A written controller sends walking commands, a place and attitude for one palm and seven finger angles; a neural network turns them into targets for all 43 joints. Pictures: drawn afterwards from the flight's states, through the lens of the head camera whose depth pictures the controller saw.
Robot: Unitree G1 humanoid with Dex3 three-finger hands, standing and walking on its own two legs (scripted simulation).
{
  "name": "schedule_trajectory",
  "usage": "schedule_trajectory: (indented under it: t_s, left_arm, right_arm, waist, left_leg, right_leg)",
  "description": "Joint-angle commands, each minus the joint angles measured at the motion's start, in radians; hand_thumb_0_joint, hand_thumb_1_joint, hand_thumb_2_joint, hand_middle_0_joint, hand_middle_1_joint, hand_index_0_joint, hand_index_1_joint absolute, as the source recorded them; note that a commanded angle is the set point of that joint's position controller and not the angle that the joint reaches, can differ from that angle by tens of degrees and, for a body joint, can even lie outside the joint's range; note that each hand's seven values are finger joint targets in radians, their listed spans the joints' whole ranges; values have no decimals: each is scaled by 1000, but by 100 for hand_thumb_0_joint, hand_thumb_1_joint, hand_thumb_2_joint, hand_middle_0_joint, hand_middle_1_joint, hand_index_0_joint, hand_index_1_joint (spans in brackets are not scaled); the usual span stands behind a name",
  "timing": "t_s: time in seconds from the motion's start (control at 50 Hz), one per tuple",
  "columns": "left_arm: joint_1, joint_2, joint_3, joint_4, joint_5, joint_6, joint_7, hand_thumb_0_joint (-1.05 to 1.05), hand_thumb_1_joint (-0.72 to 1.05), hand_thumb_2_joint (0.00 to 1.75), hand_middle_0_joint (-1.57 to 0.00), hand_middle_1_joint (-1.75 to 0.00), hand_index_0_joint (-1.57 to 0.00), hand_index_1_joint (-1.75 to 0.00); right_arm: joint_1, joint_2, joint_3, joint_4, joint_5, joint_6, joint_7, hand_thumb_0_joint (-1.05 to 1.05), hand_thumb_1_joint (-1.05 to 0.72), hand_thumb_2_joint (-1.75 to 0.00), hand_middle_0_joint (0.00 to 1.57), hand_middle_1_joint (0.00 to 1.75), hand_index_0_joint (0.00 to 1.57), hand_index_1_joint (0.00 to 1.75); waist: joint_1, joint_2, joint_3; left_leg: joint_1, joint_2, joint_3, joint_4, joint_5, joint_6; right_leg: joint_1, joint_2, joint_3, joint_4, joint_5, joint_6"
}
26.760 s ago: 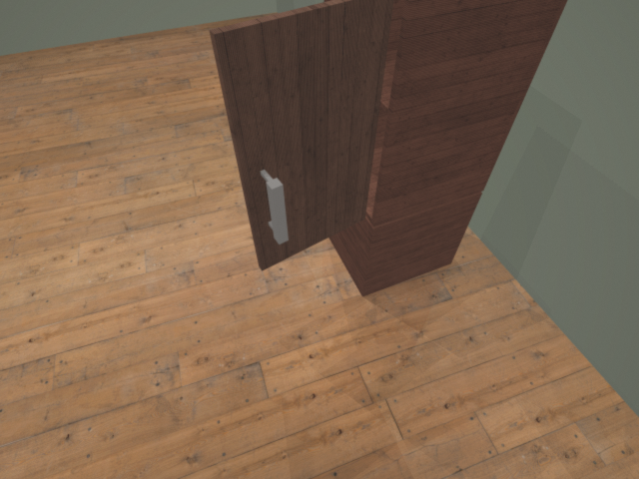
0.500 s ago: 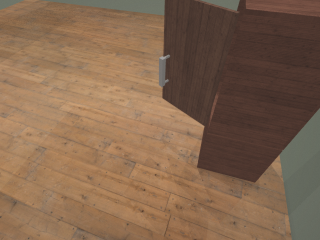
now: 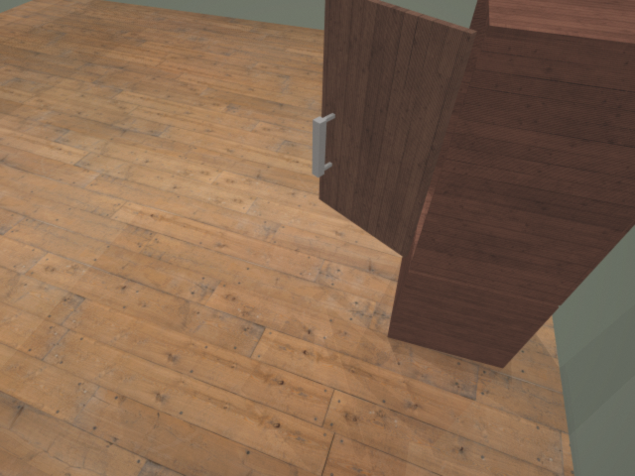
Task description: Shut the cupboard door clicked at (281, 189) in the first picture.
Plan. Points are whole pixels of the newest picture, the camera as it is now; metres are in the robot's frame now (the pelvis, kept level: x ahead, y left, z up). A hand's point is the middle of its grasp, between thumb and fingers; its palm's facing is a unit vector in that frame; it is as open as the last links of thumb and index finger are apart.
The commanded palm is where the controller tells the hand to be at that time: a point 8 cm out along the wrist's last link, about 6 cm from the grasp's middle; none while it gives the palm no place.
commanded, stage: look to check the result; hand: left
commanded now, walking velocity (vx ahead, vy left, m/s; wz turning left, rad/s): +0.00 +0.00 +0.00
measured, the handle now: (324, 145) +0.92 +0.02 -0.12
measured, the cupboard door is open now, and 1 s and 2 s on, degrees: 61 61 61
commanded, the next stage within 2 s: walk to a spot facing it in 0.46 s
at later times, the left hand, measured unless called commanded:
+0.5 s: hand out of the picture +0.08 +0.22 -0.16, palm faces -0.02 -0.95 -0.31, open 7.4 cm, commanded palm none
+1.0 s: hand out of the picture +0.03 +0.22 -0.20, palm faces +0.20 -0.95 -0.23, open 7.4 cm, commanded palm none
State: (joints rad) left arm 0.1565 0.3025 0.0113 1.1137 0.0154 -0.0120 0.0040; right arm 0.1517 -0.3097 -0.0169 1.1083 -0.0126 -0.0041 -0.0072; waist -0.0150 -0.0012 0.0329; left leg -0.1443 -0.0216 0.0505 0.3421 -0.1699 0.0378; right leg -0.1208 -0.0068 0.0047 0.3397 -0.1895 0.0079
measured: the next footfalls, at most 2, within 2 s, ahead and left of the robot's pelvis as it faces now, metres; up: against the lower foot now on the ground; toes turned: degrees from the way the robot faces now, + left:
right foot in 1.32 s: +0.09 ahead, -0.12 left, +0.00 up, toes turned +22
left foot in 1.64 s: -0.04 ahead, +0.12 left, +0.00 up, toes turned +39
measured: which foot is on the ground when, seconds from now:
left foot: down 0.00-1.00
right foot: down 0.00-0.98, up 1.00-1.00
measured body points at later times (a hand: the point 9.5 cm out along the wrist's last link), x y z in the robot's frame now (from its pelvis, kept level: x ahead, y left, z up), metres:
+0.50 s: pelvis +0.02 -0.01 +0.00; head +0.04 -0.01 +0.45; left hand +0.08 +0.27 -0.14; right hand +0.10 -0.30 -0.14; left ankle +0.01 +0.09 -0.75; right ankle +0.00 -0.13 -0.75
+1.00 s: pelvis +0.01 +0.01 -0.03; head +0.04 +0.03 +0.42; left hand +0.02 +0.27 -0.19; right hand +0.09 -0.24 -0.17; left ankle +0.02 +0.12 -0.75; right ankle +0.00 -0.12 -0.74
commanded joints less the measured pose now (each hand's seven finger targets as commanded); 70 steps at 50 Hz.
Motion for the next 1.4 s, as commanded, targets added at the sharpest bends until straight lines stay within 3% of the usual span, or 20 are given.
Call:
schedule_trajectory:
  t_s: [0.0, 0.58, 0.68, 0.74, 0.78, 0.82, 0.86, 0.92, 0.94, 0.96, 0.98, 1.02, 1.1, 1.16, 1.22, 1.26, 1.28, 1.3, 1.32, 1.38]
  left_arm:
    - [-13, 184, 35, -44, 0, -14, 10, 0, 90, 90, -20, -30, -20, -30]
    - [-18, 189, 38, -40, -3, -20, 17, 0, 90, 90, -20, -30, -20, -30]
    - [54, 109, 36, -49, -6, 10, 31, 0, 90, 90, -20, -30, -20, -30]
    - [92, 140, 60, -75, -2, 15, 36, 0, 90, 90, -20, -30, -20, -30]
    - [113, 152, 73, -101, 2, 17, 39, 0, 90, 90, -20, -30, -20, -30]
    - [87, 145, 83, -136, 16, 18, 45, 0, 90, 90, -20, -30, -20, -30]
    - [18, 147, 91, -175, 20, 16, 40, 0, 90, 90, -20, -30, -20, -30]
    - [23, 126, 92, -195, 8, 25, 32, 0, 90, 90, -20, -30, -20, -30]
    - [66, 83, 89, -210, 1, 37, 29, 0, 90, 90, -20, -30, -20, -30]
    - [42, 29, 75, -248, -2, 41, 28, 0, 90, 90, -20, -30, -20, -30]
    - [8, 44, 77, -269, 7, 48, 31, 0, 90, 90, -20, -30, -20, -30]
    - [-26, 40, 85, -267, 10, 46, 23, 0, 90, 90, -20, -30, -20, -30]
    - [28, 4, 80, -257, 4, 33, 14, 0, 90, 90, -20, -30, -20, -30]
    - [44, -5, 76, -266, 2, 31, 19, 0, 90, 90, -20, -30, -20, -30]
    - [100, 3, 80, -263, 0, 31, 23, 0, 90, 90, -20, -30, -20, -30]
    - [190, 26, 92, -246, 1, 25, 28, 0, 90, 90, -20, -30, -20, -30]
    - [204, 95, 106, -250, 15, 19, 35, 0, 90, 90, -20, -30, -20, -30]
    - [167, 164, 117, -270, 26, 17, 37, 0, 90, 90, -20, -30, -20, -30]
    - [94, 159, 111, -296, 18, 19, 40, 0, 90, 90, -20, -30, -20, -30]
    - [-24, 76, 92, -316, 19, 4, 38, 0, 90, 90, -20, -30, -20, -30]
  right_arm:
    - [-35, -190, -27, -55, -2, -23, -10, 0, -90, -90, 20, 30, 20, 30]
    - [-44, -186, -23, -49, -1, -20, -15, 0, -90, -90, 20, 30, 20, 30]
    - [14, -74, -8, -57, -2, 11, -8, 0, -90, -90, 20, 30, 20, 30]
    - [17, -66, -23, -89, -1, 22, -4, 0, -90, -90, 20, 30, 20, 30]
    - [3, -50, -37, -125, -4, 37, -5, 0, -90, -90, 20, 30, 20, 30]
    - [2, -40, -49, -157, 0, 45, -3, 0, -90, -90, 20, 30, 20, 30]
    - [45, -8, -51, -165, 4, 47, 9, 0, -90, -90, 20, 30, 20, 30]
    - [142, -6, -52, -156, -5, 42, 21, 0, -90, -90, 20, 30, 20, 30]
    - [185, -75, -68, -160, -15, 34, 21, 0, -90, -90, 20, 30, 20, 30]
    - [233, -161, -93, -166, -23, 31, 12, 0, -90, -90, 20, 30, 20, 30]
    - [250, -178, -98, -160, -26, 34, 3, 0, -90, -90, 20, 30, 20, 30]
    - [152, -125, -85, -197, -25, 27, -7, 0, -90, -90, 20, 30, 20, 30]
    - [121, -102, -81, -209, -24, 19, -15, 0, -90, -90, 20, 30, 20, 30]
    - [125, -105, -88, -211, -24, 26, -13, 0, -90, -90, 20, 30, 20, 30]
    - [88, -106, -95, -231, -23, 38, -6, 0, -90, -90, 20, 30, 20, 30]
    - [32, -81, -98, -261, -13, 45, -2, 0, -90, -90, 20, 30, 20, 30]
    - [35, -29, -97, -275, -5, 49, 4, 0, -90, -90, 20, 30, 20, 30]
    - [42, 14, -95, -291, -7, 46, 9, 0, -90, -90, 20, 30, 20, 30]
    - [45, -32, -106, -292, -19, 52, 17, 0, -90, -90, 20, 30, 20, 30]
    - [59, 3, -96, -267, -14, 59, 34, 0, -90, -90, 20, 30, 20, 30]
  waist:
    - [9, 20, -39]
    - [9, 9, -64]
    - [19, 1, -40]
    - [35, -82, -60]
    - [49, -177, -17]
    - [38, -160, 22]
    - [-6, -125, 39]
    - [-42, -57, -1]
    - [-45, 173, -18]
    - [-68, 362, -30]
    - [-81, 222, -46]
    - [-38, 175, 13]
    - [-15, 113, -64]
    - [-19, 130, -102]
    - [4, 160, -83]
    - [52, 123, -77]
    - [64, -71, -46]
    - [60, -286, -12]
    - [28, -174, -3]
    - [-36, -175, 31]
  left_leg:
    - [43, 141, -141, -79, 95, -6]
    - [82, 142, -126, -54, 245, -15]
    - [-17, 118, -129, 37, 269, -33]
    - [-118, 68, -96, 185, 211, -47]
    - [-233, 33, -54, 412, -223, -60]
    - [-289, 64, -75, 590, -390, -55]
    - [-231, 97, -69, 488, -347, -64]
    - [-26, 70, -3, 206, -24, -57]
    - [32, 199, -236, 76, 190, 11]
    - [17, 407, -541, -46, 339, 145]
    - [-68, 422, -581, -89, 28, 190]
    - [-174, 332, -530, -105, -176, 151]
    - [-63, 254, -414, -38, 36, 135]
    - [-51, 239, -428, -13, 107, 137]
    - [-150, 195, -430, -3, 62, 107]
    - [-301, 125, -399, 56, -75, 54]
    - [-453, 20, -310, 228, -237, -10]
    - [-517, -94, -112, 531, -375, -75]
    - [-442, -29, -141, 744, -394, -65]
    - [-436, 38, -105, 873, -268, -82]
  right_leg:
    - [-19, -102, 93, -66, 86, -42]
    - [54, -118, 71, -54, 263, -46]
    - [54, -147, 32, 38, 278, -34]
    - [106, -234, 72, 60, 370, -95]
    - [102, -350, 125, 23, 459, -194]
    - [47, -416, 124, 22, 499, -247]
    - [-19, -381, 19, 69, 466, -193]
    - [-136, -288, -108, 233, 251, -73]
    - [-268, -176, -167, 419, -17, 4]
    - [-379, -61, -137, 632, -493, 50]
    - [-358, -63, -30, 750, -470, 26]
    - [-398, -81, 23, 790, -317, 21]
    - [-371, -48, 3, 624, -262, 37]
    - [-307, -17, -10, 507, -265, 36]
    - [-173, 17, -29, 351, -217, 30]
    - [21, -1, -26, 120, -104, 22]
    - [92, -172, 164, -52, -246, -34]
    - [15, -444, 431, -175, -332, -157]
    - [-136, -492, 392, -165, -294, -207]
    - [-139, -329, 104, -29, 79, -161]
